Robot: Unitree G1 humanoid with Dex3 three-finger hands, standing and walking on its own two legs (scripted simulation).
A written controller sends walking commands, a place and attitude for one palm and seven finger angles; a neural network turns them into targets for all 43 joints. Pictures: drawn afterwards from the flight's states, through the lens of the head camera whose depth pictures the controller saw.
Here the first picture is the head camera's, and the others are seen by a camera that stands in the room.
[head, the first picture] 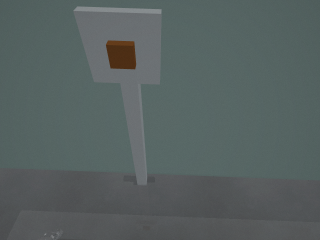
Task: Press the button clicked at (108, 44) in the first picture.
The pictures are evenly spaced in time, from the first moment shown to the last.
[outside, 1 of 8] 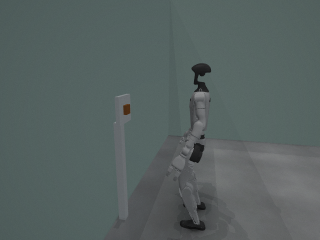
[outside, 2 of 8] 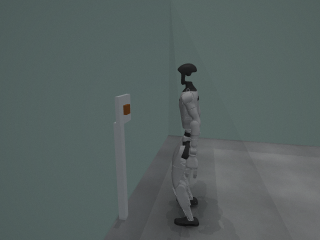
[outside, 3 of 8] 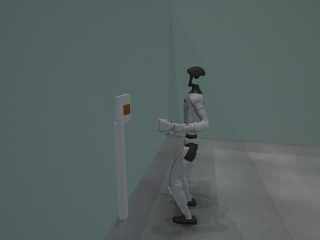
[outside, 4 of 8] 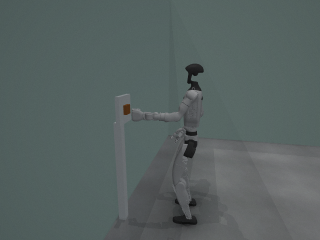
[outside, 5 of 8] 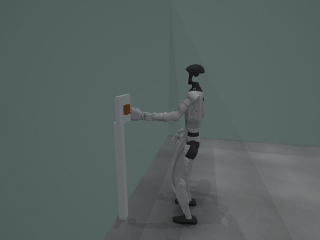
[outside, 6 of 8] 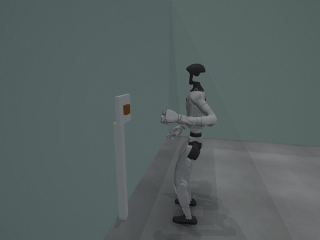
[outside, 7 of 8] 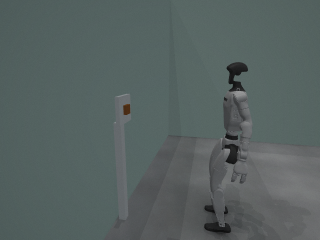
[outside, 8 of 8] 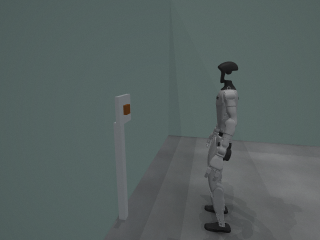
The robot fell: no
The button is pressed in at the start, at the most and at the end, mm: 0 13 0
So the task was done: yes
